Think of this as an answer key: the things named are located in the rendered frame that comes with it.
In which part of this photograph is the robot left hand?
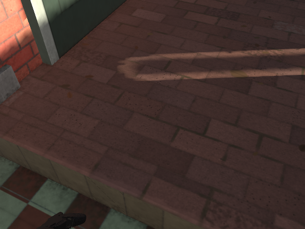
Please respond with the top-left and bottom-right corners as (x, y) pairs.
(36, 212), (87, 229)

